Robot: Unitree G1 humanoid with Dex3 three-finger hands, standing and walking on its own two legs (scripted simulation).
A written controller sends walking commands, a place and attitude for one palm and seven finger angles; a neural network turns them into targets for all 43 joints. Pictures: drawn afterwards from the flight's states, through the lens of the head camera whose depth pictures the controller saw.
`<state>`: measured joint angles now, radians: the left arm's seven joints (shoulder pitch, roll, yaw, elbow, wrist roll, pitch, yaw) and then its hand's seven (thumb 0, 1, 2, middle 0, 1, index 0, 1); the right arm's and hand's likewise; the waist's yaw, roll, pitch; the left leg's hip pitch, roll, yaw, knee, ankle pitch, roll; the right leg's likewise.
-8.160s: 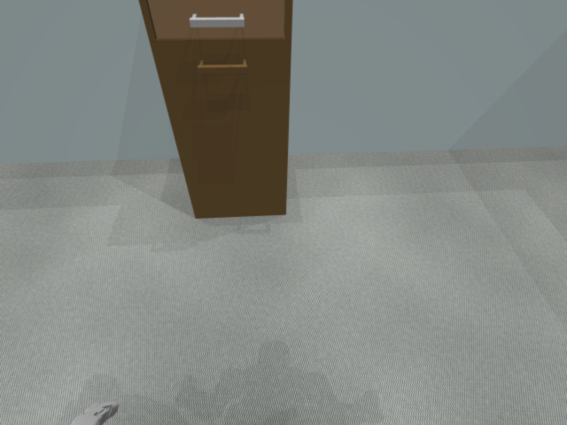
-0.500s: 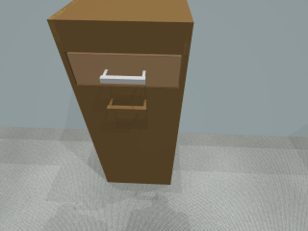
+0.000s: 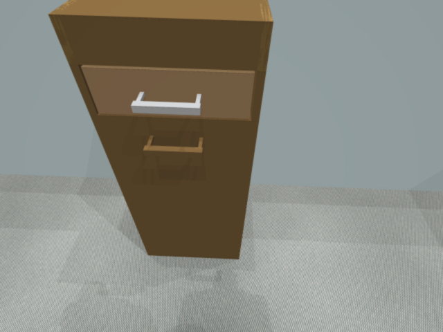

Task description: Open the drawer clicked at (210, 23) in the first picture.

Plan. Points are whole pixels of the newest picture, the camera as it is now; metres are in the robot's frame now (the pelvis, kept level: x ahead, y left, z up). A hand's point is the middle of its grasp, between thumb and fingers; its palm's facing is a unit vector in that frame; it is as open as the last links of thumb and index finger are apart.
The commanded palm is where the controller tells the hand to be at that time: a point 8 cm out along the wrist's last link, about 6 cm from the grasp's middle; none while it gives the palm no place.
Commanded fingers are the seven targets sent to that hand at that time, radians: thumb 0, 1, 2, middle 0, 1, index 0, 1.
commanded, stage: shuffle to correct the standing spot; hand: left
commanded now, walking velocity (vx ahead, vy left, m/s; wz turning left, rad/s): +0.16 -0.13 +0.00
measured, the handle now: (168, 102) +0.57 +0.16 +0.13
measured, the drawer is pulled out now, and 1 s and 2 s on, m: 0.00 0.00 0.00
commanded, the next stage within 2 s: come to a stop and stand still in 0.04 s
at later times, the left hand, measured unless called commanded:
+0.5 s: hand out of the picture +0.04 +0.17 -0.18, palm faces +0.04 -0.99 -0.14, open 7.3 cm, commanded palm none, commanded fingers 0.00 0.90 0.90 -0.20 -0.30 -0.20 -0.30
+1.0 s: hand out of the picture +0.02 +0.14 -0.18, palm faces +0.05 -0.99 -0.12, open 7.3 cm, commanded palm none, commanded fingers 0.00 0.90 0.90 -0.20 -0.30 -0.20 -0.30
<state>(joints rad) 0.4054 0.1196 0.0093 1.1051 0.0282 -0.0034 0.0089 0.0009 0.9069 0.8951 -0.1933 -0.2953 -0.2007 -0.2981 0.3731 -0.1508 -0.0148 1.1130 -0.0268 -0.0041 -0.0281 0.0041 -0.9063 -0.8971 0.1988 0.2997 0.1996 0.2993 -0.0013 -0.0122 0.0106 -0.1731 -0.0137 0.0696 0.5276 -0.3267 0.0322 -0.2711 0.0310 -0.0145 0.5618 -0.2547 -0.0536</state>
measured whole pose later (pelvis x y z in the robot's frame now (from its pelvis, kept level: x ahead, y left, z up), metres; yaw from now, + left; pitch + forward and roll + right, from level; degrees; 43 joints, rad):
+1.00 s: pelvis +0.03 -0.02 +0.00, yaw -1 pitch -1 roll -1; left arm 0.34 0.12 0.01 1.08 0.01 -0.01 0.02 0.01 0.92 0.89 -0.20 -0.30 -0.20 -0.30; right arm 0.34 -0.13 0.00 1.15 -0.02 0.00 -0.02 0.00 -0.91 -0.90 0.20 0.30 0.20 0.30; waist 0.00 -0.03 0.01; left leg -0.23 0.03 0.05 0.54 -0.28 0.01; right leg -0.18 0.03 -0.06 0.49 -0.29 -0.04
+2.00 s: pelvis -0.02 +0.04 +0.01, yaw -3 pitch -3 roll -1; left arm 0.43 0.13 0.01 1.09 0.04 0.05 0.03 0.00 0.91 0.90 -0.19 -0.30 -0.20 -0.30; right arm 0.32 -0.15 -0.03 1.11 -0.02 0.02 -0.03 0.00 -0.91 -0.90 0.20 0.30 0.20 0.30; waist 0.00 -0.01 0.01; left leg -0.20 -0.04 0.13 0.40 -0.16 0.10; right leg -0.26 -0.04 -0.03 0.62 -0.36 0.00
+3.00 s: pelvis +0.05 -0.08 +0.00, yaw +3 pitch -2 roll +0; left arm 0.19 0.13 0.05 1.00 0.02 -0.01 0.04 0.00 0.94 0.89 -0.19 -0.30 -0.20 -0.30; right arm 0.32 -0.15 -0.06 1.11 -0.01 0.04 -0.03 0.00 -0.91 -0.90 0.20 0.30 0.20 0.30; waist -0.03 0.05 0.10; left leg -0.29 0.05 0.08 0.83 -0.52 -0.03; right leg -0.33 -0.10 -0.10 0.56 -0.20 0.03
